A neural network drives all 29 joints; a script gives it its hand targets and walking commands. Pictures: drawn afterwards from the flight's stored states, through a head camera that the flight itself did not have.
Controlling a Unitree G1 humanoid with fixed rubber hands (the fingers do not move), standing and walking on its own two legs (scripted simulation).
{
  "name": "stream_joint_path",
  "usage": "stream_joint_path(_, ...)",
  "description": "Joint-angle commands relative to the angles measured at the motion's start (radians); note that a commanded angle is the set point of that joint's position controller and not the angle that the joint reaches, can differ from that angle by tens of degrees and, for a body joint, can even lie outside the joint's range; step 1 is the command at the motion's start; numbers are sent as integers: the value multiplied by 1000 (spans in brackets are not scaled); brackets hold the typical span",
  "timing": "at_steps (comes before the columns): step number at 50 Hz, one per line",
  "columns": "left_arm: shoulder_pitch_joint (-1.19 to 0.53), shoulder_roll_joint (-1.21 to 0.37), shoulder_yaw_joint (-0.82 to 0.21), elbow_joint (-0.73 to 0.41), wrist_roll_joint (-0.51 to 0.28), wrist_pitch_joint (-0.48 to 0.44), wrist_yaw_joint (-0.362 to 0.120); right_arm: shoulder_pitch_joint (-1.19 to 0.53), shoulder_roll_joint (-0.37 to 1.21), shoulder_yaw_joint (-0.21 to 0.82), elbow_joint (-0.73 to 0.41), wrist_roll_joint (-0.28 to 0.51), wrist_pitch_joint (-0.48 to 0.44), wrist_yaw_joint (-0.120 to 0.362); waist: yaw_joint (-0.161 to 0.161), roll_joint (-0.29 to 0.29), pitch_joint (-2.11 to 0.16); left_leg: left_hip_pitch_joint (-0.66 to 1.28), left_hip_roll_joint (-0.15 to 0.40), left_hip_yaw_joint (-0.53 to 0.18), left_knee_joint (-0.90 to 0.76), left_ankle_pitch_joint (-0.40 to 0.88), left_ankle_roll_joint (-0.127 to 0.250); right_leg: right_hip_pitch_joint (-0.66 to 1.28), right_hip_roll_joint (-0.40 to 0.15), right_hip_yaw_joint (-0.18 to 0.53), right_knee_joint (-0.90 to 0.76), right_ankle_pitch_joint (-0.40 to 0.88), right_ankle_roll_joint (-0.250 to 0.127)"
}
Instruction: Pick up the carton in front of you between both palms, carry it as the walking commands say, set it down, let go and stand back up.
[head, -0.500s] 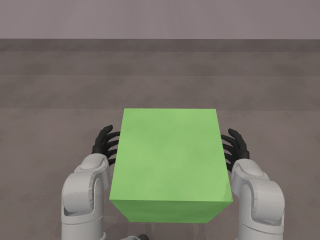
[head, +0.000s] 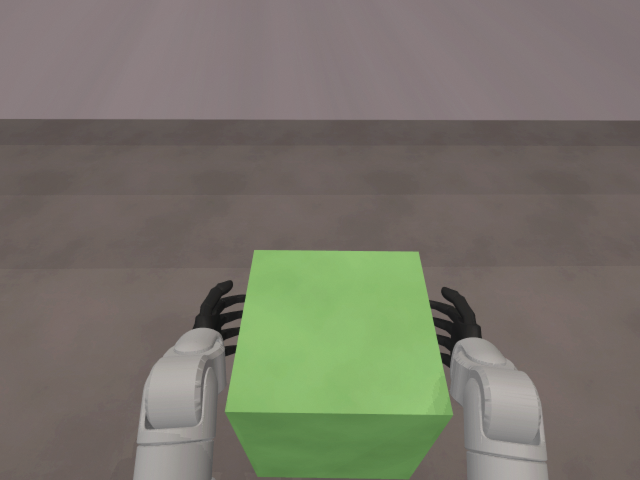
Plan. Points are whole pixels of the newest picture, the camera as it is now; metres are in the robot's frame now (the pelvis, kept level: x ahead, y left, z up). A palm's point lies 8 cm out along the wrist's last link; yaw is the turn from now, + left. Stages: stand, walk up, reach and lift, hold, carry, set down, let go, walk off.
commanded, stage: carry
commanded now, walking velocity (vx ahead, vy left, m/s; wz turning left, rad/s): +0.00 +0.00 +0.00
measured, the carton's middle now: (334, 369) +0.27 +0.00 -0.01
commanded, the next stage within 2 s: hold in 1.92 s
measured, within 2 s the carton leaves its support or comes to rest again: neither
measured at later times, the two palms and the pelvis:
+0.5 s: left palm (226, 361) +0.26 +0.14 +0.02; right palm (464, 372) +0.26 -0.16 +0.02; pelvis -0.03 -0.01 -0.01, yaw -1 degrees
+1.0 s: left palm (216, 389) +0.22 +0.14 +0.03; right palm (477, 400) +0.22 -0.16 +0.03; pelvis -0.07 -0.01 -0.01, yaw -1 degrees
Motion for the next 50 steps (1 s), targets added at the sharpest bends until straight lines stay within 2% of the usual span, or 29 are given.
stream_joint_path(1,-427,-882,-699,-56,-349,-62,-251,-436,891,698,-44,338,-56,247,7,-21,-259,193,86,-77,16,641,9,59,-89,35,1,780,-3)
stream_joint_path(8,-402,-807,-612,45,-259,-178,-243,-405,821,603,64,245,-171,237,7,-4,-253,224,97,-86,8,681,12,41,-84,26,-15,711,-1)
stream_joint_path(13,-435,-777,-519,164,-188,-283,-239,-422,786,499,181,165,-274,232,5,-17,-240,185,97,-82,13,560,3,63,-104,27,-19,747,-13)
stream_joint_path(16,-466,-780,-460,255,-147,-353,-240,-451,788,445,267,127,-344,232,5,-24,-241,176,101,-84,28,503,7,57,-114,23,-11,724,-25)
stream_joint_path(19,-513,-815,-440,306,-131,-417,-243,-503,821,429,314,114,-410,237,5,-25,-244,161,103,-87,33,423,10,39,-120,19,0,662,-40)
stream_joint_path(23,-558,-875,-451,331,-132,-465,-251,-567,880,453,337,127,-460,250,8,-10,-245,177,117,-100,14,431,11,4,-104,18,-8,503,-43)
stream_joint_path(26,-555,-901,-484,316,-146,-464,-255,-561,904,483,326,144,-460,257,7,3,-258,181,122,-109,4,439,13,4,-99,26,-10,451,-46)
stream_joint_path(30,-528,-904,-543,249,-179,-418,-255,-528,905,529,264,175,-415,257,6,9,-266,184,123,-113,-6,429,14,-3,-98,33,-14,417,-47)
stream_joint_path(34,-490,-866,-517,254,-166,-374,-253,-483,867,497,274,156,-369,254,5,9,-243,176,122,-116,-20,389,12,-30,-97,38,-31,355,-47)
stream_joint_path(41,-544,-878,-499,278,-166,-374,-261,-529,879,479,293,152,-369,260,3,8,-182,145,124,-127,-57,270,5,-88,-98,51,-71,216,-57)
stream_joint_path(50,-543,-892,-496,289,-163,-372,-263,-541,892,483,299,157,-367,265,3,10,-203,144,124,-129,-67,259,2,-91,-97,55,-69,195,-65)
